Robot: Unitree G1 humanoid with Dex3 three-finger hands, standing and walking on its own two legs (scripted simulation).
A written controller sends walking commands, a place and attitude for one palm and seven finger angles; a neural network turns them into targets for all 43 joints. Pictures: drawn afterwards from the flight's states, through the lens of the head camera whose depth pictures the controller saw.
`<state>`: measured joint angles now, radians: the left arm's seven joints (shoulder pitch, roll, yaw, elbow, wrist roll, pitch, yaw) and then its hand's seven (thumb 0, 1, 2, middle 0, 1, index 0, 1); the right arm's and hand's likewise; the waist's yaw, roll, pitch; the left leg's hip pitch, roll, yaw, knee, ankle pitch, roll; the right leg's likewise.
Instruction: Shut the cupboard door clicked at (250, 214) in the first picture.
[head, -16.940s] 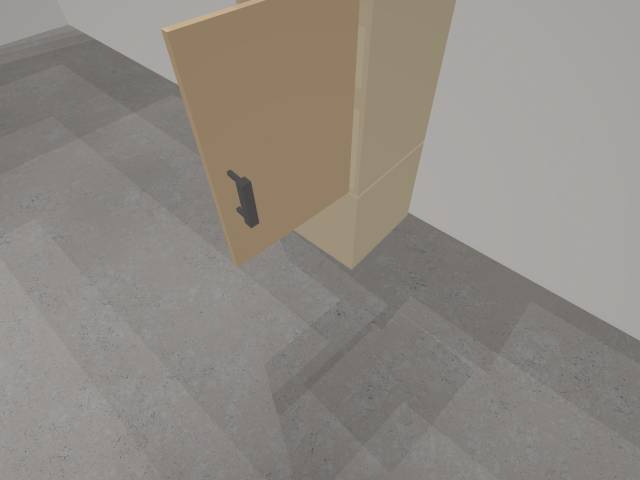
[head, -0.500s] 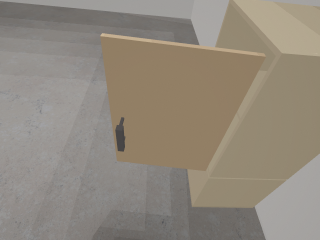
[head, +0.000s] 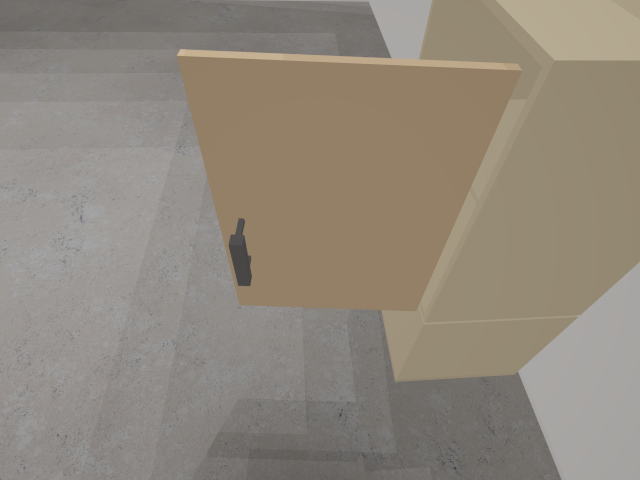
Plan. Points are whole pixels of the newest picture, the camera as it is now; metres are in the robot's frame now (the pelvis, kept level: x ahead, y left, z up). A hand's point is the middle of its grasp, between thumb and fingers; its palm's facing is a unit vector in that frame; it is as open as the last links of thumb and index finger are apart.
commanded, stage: come to a stop and stand still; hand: left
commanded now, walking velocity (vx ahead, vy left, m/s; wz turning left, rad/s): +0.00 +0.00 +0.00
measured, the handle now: (242, 252) +0.51 +0.17 -0.10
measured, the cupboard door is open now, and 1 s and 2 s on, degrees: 85 85 85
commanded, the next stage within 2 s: look again from close up in 1.36 s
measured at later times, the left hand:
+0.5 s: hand out of the picture -0.06 +0.15 -0.17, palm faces -0.01 -0.98 -0.18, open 7.4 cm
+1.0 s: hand out of the picture +0.02 +0.14 -0.17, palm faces -0.01 -0.98 -0.19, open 7.4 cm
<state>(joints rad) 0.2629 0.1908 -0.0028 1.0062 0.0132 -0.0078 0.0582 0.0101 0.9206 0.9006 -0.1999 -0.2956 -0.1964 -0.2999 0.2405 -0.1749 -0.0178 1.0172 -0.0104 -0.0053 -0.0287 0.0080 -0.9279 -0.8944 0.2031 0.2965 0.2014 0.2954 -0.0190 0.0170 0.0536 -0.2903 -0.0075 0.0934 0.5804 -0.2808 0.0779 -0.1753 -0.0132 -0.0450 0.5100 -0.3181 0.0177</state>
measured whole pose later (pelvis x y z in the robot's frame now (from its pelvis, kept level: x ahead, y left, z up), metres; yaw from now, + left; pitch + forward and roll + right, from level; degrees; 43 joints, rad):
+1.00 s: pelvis +0.00 -0.03 +0.01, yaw -1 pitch +0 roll +0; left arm 0.26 0.17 -0.02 1.10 0.01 -0.02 0.03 0.00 0.91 0.90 -0.20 -0.30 -0.20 -0.30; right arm 0.24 -0.16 0.01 1.12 -0.01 -0.03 -0.03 0.01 -0.92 -0.89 0.20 0.30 0.20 0.30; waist 0.00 -0.01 0.02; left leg -0.22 -0.01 0.10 0.43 -0.20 0.04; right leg -0.15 0.00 -0.02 0.45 -0.29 -0.02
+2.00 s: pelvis +0.04 -0.05 +0.01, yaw +0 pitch -1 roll +1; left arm 0.29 0.17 -0.02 1.11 0.01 -0.02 0.04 0.00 0.91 0.90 -0.20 -0.30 -0.20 -0.30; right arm 0.23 -0.16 0.01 1.15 -0.01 -0.02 -0.04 0.00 -0.91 -0.89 0.20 0.30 0.20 0.30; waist 0.01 -0.02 0.02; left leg -0.15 0.01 0.08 0.40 -0.24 0.00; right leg -0.07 0.03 -0.03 0.39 -0.32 -0.05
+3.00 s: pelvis -0.06 -0.02 -0.11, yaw -2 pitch +16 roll -3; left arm 0.44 0.20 0.12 -0.07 -0.23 -0.41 -0.06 0.02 0.90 0.90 -0.85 -1.00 -0.84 -1.01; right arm 0.31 -0.20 0.00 0.55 0.01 -0.20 -0.05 0.01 -0.90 -0.89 0.21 0.30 0.20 0.30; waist -0.01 0.04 -0.16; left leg -1.07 0.00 -0.02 1.27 -0.47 0.04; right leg -0.97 0.03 -0.06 1.24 -0.55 -0.01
